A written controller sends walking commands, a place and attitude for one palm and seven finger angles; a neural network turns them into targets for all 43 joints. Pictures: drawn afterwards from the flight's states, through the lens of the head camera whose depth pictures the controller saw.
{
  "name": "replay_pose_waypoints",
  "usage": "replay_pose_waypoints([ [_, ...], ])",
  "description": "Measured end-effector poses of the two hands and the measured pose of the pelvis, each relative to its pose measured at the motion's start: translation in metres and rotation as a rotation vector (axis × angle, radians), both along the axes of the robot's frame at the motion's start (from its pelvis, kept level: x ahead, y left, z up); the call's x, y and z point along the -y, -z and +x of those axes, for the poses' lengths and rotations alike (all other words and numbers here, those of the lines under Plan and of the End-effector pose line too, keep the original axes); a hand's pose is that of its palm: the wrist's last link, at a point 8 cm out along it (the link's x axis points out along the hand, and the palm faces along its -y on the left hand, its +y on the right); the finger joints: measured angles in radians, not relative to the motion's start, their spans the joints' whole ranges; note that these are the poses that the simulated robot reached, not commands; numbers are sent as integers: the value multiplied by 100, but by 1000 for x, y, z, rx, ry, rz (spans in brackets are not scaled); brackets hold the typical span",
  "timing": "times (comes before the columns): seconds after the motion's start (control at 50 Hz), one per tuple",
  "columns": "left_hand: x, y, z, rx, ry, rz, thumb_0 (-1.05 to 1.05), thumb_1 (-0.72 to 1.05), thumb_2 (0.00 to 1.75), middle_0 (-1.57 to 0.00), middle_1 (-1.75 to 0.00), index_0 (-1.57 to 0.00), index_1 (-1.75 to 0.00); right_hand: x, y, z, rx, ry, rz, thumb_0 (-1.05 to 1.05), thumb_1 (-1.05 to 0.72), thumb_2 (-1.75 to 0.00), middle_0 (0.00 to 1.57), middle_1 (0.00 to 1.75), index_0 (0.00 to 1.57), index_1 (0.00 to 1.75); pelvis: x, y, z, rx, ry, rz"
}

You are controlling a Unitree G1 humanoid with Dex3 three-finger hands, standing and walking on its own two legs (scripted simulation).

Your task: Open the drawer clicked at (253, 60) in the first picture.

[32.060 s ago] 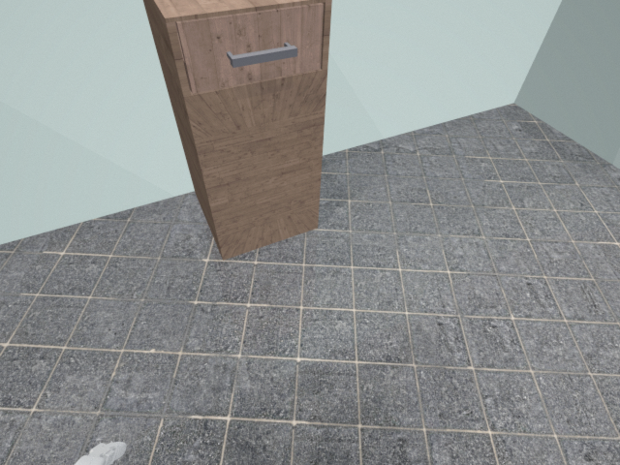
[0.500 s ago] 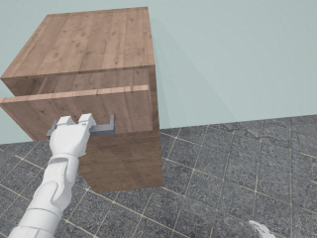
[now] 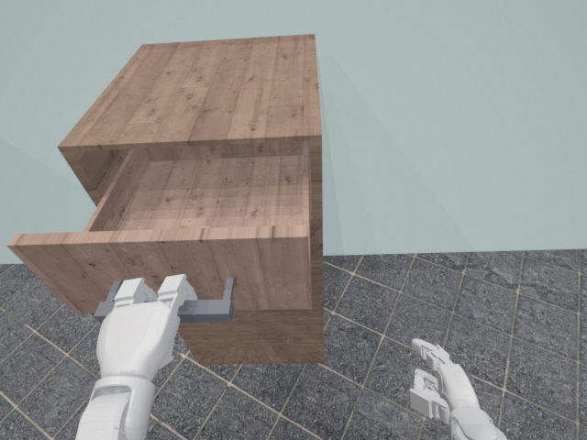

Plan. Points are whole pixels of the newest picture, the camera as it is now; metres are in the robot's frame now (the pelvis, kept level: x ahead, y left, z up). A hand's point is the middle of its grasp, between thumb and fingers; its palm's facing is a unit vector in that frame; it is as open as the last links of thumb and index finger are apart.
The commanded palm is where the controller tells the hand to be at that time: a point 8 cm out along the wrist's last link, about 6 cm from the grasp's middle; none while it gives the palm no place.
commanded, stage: pull the drawer open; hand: left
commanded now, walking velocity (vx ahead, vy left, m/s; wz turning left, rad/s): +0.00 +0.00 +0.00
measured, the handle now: (169, 298) +0.28 +0.21 +0.06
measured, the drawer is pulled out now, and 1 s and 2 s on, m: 0.20 0.30 0.30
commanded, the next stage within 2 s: open the thumb to release the handle in 0.66 s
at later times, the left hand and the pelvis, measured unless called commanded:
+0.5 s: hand (138, 430) +0.13 +0.19 +0.04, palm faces +0.03 -0.15 -0.99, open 6.3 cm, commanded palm +0.06 +0.19 +0.09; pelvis -0.02 -0.01 -0.01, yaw -2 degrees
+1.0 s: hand (130, 420) +0.14 +0.21 +0.04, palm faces +0.10 -0.16 -0.98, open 7.0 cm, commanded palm +0.09 +0.20 +0.09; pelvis -0.03 +0.00 -0.01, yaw +0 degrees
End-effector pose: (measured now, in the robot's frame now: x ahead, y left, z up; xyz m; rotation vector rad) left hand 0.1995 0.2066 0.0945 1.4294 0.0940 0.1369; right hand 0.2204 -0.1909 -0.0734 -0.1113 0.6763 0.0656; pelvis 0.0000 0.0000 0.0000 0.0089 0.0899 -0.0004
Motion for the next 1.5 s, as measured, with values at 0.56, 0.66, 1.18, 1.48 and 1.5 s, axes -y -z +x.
replay_pose_waypoints([
  [0.56, 8, -1, -99, -5, 11, -18, 4, 68, 78, -22, -130, -33, -127, 34, 20, -48, -52, 11, -36, 2, -91, -90, 20, 30, 20, 30, 8, 12, -22, -16, 30, 1],
  [0.66, 8, 0, -99, 7, 13, -18, 4, 68, 78, -21, -128, -32, -126, 34, 17, -55, -27, 25, -24, 2, -91, -90, 20, 30, 20, 30, 7, 14, -26, -11, 39, 1],
  [1.18, 2, 2, -95, 25, -9, 8, 0, 0, 52, -32, -125, -35, -126, 0, 13, -40, -14, -57, -37, 2, -91, -90, 20, 30, 20, 30, 4, 9, -35, 40, -2, -1],
  [1.48, -2, 4, -90, 26, -37, 9, 0, -47, 32, -30, -120, -32, -121, 11, 11, -43, -32, -45, -83, 1, -90, -90, 20, 30, 20, 30, 9, 4, -41, 56, -16, -3],
  [1.5, -3, 5, -88, 26, -39, 12, 0, -47, 31, -30, -120, -32, -121, 12, 12, -44, -38, -40, -86, 1, -90, -90, 20, 30, 20, 30, 9, 4, -42, 56, -16, -2],
])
